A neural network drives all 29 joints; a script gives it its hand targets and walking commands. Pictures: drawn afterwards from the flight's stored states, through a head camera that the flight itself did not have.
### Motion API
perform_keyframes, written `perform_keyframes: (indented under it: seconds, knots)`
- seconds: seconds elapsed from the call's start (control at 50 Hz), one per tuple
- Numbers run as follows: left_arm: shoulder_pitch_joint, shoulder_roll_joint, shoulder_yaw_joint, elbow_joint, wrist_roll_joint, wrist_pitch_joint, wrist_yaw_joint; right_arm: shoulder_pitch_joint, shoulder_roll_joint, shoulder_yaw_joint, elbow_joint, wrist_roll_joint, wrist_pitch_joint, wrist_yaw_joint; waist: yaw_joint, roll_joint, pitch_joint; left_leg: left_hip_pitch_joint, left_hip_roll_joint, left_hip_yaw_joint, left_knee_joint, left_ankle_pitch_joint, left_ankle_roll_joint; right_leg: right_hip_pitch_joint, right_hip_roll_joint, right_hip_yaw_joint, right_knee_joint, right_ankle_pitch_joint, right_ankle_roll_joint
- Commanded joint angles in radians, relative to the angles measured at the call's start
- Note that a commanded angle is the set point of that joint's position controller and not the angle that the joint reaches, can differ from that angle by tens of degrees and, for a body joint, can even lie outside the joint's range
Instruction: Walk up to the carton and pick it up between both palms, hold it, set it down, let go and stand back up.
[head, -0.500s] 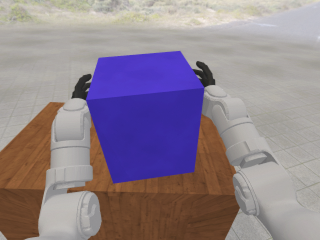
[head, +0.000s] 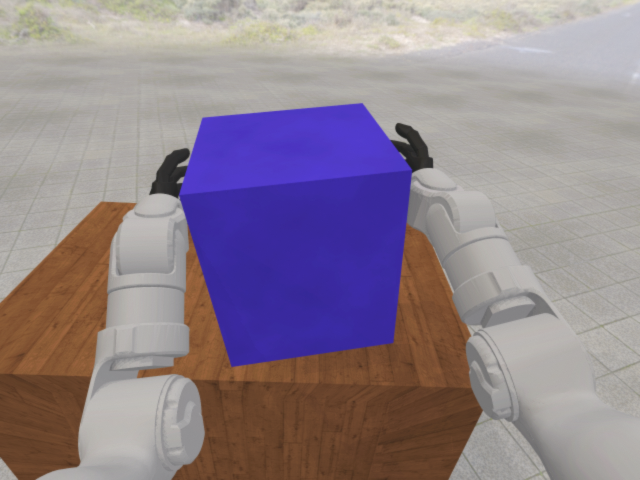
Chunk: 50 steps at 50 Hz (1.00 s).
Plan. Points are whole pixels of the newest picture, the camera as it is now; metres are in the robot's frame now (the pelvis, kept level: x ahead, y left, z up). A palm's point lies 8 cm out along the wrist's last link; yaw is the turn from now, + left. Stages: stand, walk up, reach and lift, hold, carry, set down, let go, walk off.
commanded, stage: hold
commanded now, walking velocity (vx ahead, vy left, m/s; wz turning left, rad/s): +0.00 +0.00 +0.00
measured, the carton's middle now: (298, 231) +0.38 +0.02 +0.20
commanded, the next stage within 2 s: none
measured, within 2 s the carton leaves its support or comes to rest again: neither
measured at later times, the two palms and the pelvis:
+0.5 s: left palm (168, 208) +0.36 +0.17 +0.25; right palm (419, 182) +0.38 -0.13 +0.28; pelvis +0.00 +0.00 +0.00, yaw +0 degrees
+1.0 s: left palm (170, 205) +0.36 +0.17 +0.25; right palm (420, 180) +0.38 -0.13 +0.28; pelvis +0.00 +0.00 +0.00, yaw +0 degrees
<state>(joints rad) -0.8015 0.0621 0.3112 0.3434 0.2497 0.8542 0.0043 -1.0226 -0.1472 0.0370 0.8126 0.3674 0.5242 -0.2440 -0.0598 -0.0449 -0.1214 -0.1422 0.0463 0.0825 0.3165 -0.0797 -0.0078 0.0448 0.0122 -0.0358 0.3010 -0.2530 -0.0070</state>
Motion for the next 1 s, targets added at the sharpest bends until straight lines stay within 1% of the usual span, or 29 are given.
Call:
perform_keyframes:
  seconds: [0.0,0.04,0.08,0.1,0.12,0.14,0.18,0.2,0.22,0.26,0.28,0.3,0.32,0.38,0.4,0.42,0.5,0.52,0.58,0.64,0.66,0.7,0.74,0.76,0.82,0.9,0.92,0.94,0.98]
  knots:
    - [-0.877,-0.6,-0.414,-0.232,-0.206,-0.116,-0.111,-0.742,0.646,0.206,-0.304,0.124,-0.027,0.114,-0.014,0.094,-0.314,0.402,-0.041,-0.076,0.043,0.152,-0.028,-0.285,0.061,-0.001,-0.083,0.189,0.077]
    - [-0.883,-0.593,-0.425,-0.264,-0.215,-0.123,-0.1,-0.747,0.67,0.234,-0.339,0.14,-0.03,0.112,-0.015,0.086,-0.369,0.425,-0.047,-0.078,0.073,0.211,-0.024,-0.28,0.06,0.005,-0.075,0.242,0.085]
    - [-0.86,-0.592,-0.423,-0.259,-0.211,-0.118,-0.105,-0.688,0.658,0.218,-0.315,0.132,-0.021,0.107,-0.03,0.091,-0.335,0.416,-0.047,-0.075,0.072,0.193,-0.031,-0.285,0.055,0.008,-0.078,0.24,0.086]
    - [-0.855,-0.57,-0.412,-0.251,-0.205,-0.11,-0.107,-0.69,0.644,0.215,-0.294,0.131,-0.015,0.105,-0.029,0.108,-0.307,0.403,-0.052,-0.073,0.065,0.172,-0.025,-0.282,0.047,0.016,-0.089,0.222,0.085]
    - [-0.823,-0.571,-0.395,-0.208,-0.187,-0.102,-0.11,-0.695,0.645,0.212,-0.297,0.121,-0.011,0.103,-0.017,0.092,-0.274,0.4,-0.052,-0.075,0.054,0.158,-0.023,-0.294,0.044,0.014,-0.095,0.215,0.088]
    - [-0.793,-0.566,-0.389,-0.209,-0.178,-0.097,-0.115,-0.649,0.631,0.214,-0.269,0.116,-0.007,0.102,-0.034,0.093,-0.29,0.402,-0.055,-0.066,0.055,0.146,-0.021,-0.282,0.043,0.017,-0.091,0.216,0.088]
    - [-0.786,-0.565,-0.399,-0.245,-0.19,-0.096,-0.122,-0.67,0.655,0.25,-0.334,0.133,-0.013,0.093,-0.01,0.069,-0.348,0.401,-0.061,-0.071,0.068,0.215,-0.018,-0.232,0.048,0.013,-0.078,0.314,0.097]
    - [-0.775,-0.562,-0.412,-0.25,-0.189,-0.097,-0.122,-0.662,0.644,0.248,-0.34,0.137,-0.012,0.089,-0.031,0.082,-0.336,0.401,-0.065,-0.065,0.074,0.221,-0.023,-0.241,0.046,0.012,-0.071,0.317,0.101]
    - [-0.805,-0.558,-0.405,-0.242,-0.186,-0.095,-0.119,-0.69,0.64,0.247,-0.334,0.143,-0.011,0.087,-0.017,0.102,-0.314,0.406,-0.061,-0.068,0.069,0.204,-0.027,-0.245,0.045,0.016,-0.075,0.299,0.098]
    - [-0.789,-0.545,-0.361,-0.187,-0.168,-0.092,-0.123,-0.707,0.647,0.24,-0.301,0.139,-0.005,0.091,0.004,0.046,-0.245,0.376,-0.06,-0.063,0.041,0.141,-0.012,-0.256,0.049,0.004,-0.089,0.226,0.107]
    - [-0.779,-0.543,-0.363,-0.2,-0.17,-0.096,-0.126,-0.682,0.655,0.253,-0.31,0.136,-0.007,0.091,-0.005,0.034,-0.257,0.376,-0.06,-0.061,0.047,0.152,-0.002,-0.26,0.046,0.007,-0.088,0.245,0.111]
    - [-0.792,-0.543,-0.359,-0.213,-0.175,-0.1,-0.128,-0.681,0.655,0.246,-0.32,0.144,-0.008,0.091,-0.005,0.056,-0.287,0.373,-0.062,-0.062,0.046,0.155,0.0,-0.251,0.043,0.013,-0.083,0.255,0.11]
    - [-0.782,-0.539,-0.35,-0.203,-0.166,-0.098,-0.126,-0.683,0.667,0.265,-0.305,0.153,-0.004,0.092,0.012,0.036,-0.262,0.369,-0.059,-0.064,0.047,0.176,-0.001,-0.249,0.047,0.011,-0.084,0.275,0.111]
    - [-0.792,-0.548,-0.386,-0.256,-0.186,-0.091,-0.126,-0.694,0.66,0.266,-0.361,0.176,-0.003,0.083,-0.002,0.073,-0.28,0.387,-0.062,-0.063,0.071,0.249,-0.015,-0.232,0.041,0.016,-0.072,0.359,0.106]
    - [-0.762,-0.549,-0.375,-0.248,-0.187,-0.087,-0.131,-0.696,0.658,0.294,-0.403,0.178,-0.008,0.075,0.014,0.041,-0.311,0.399,-0.069,-0.062,0.089,0.277,-0.015,-0.203,0.045,0.016,-0.067,0.406,0.118]
    - [-0.74,-0.522,-0.371,-0.239,-0.169,-0.083,-0.133,-0.692,0.651,0.294,-0.401,0.18,-0.006,0.07,0.003,0.028,-0.29,0.4,-0.069,-0.062,0.082,0.275,-0.009,-0.198,0.049,0.012,-0.065,0.412,0.121]
    - [-0.803,-0.546,-0.387,-0.247,-0.19,-0.091,-0.132,-0.689,0.662,0.259,-0.37,0.161,0.003,0.075,-0.019,0.058,-0.278,0.385,-0.06,-0.068,0.068,0.173,-0.016,-0.261,0.05,0.011,-0.083,0.272,0.105]
    - [-0.826,-0.566,-0.411,-0.26,-0.195,-0.096,-0.132,-0.676,0.655,0.234,-0.355,0.142,0.004,0.081,-0.037,0.084,-0.259,0.377,-0.057,-0.071,0.057,0.143,-0.021,-0.294,0.041,0.014,-0.082,0.24,0.097]
    - [-0.852,-0.574,-0.41,-0.241,-0.208,-0.096,-0.129,-0.689,0.647,0.196,-0.321,0.122,0.005,0.095,-0.029,0.098,-0.278,0.38,-0.048,-0.075,0.046,0.123,-0.026,-0.307,0.047,0.013,-0.093,0.177,0.081]
    - [-0.808,-0.568,-0.415,-0.215,-0.207,-0.093,-0.123,-0.71,0.631,0.22,-0.355,0.124,0.0,0.091,-0.026,0.082,-0.296,0.38,-0.046,-0.081,0.055,0.13,-0.021,-0.279,0.048,0.013,-0.086,0.195,0.089]
    - [-0.81,-0.553,-0.392,-0.195,-0.194,-0.094,-0.123,-0.705,0.652,0.22,-0.331,0.126,0.007,0.09,-0.02,0.073,-0.271,0.362,-0.057,-0.074,0.042,0.098,-0.005,-0.286,0.035,0.023,-0.092,0.198,0.095]
    - [-0.79,-0.53,-0.358,-0.18,-0.175,-0.098,-0.123,-0.723,0.662,0.25,-0.343,0.131,0.004,0.084,0.004,0.02,-0.281,0.348,-0.058,-0.071,0.041,0.102,0.013,-0.271,0.034,0.025,-0.087,0.236,0.107]
    - [-0.805,-0.553,-0.364,-0.182,-0.173,-0.102,-0.129,-0.727,0.667,0.244,-0.33,0.124,-0.003,0.083,0.009,0.054,-0.28,0.349,-0.062,-0.063,0.045,0.133,0.004,-0.264,0.033,0.018,-0.078,0.253,0.107]
    - [-0.788,-0.537,-0.345,-0.166,-0.168,-0.1,-0.13,-0.715,0.658,0.243,-0.325,0.122,0.003,0.083,0.006,0.034,-0.27,0.36,-0.058,-0.064,0.039,0.127,0.006,-0.259,0.038,0.019,-0.086,0.258,0.11]
    - [-0.813,-0.541,-0.341,-0.157,-0.161,-0.095,-0.138,-0.699,0.643,0.198,-0.253,0.107,0.0,0.092,-0.014,0.066,-0.227,0.375,-0.046,-0.063,0.028,0.066,-0.005,-0.29,0.039,0.011,-0.096,0.145,0.095]
    - [-0.842,-0.561,-0.404,-0.216,-0.179,-0.111,-0.123,-0.701,0.642,0.21,-0.289,0.117,-0.017,0.107,-0.026,0.097,-0.291,0.402,-0.043,-0.075,0.04,0.124,-0.024,-0.287,0.05,0.006,-0.09,0.171,0.079]
    - [-0.857,-0.57,-0.398,-0.217,-0.195,-0.113,-0.118,-0.727,0.635,0.199,-0.295,0.117,-0.02,0.108,-0.018,0.114,-0.321,0.412,-0.042,-0.068,0.05,0.138,-0.028,-0.297,0.056,0.004,-0.086,0.171,0.077]
    - [-0.85,-0.572,-0.409,-0.223,-0.202,-0.114,-0.116,-0.705,0.653,0.218,-0.299,0.128,-0.019,0.109,-0.023,0.093,-0.323,0.408,-0.049,-0.071,0.053,0.176,-0.028,-0.298,0.056,0.0,-0.086,0.212,0.081]
    - [-0.838,-0.567,-0.381,-0.177,-0.182,-0.107,-0.119,-0.718,0.641,0.209,-0.285,0.124,-0.014,0.107,-0.012,0.099,-0.264,0.394,-0.051,-0.068,0.044,0.135,-0.02,-0.307,0.05,0.003,-0.089,0.183,0.09]
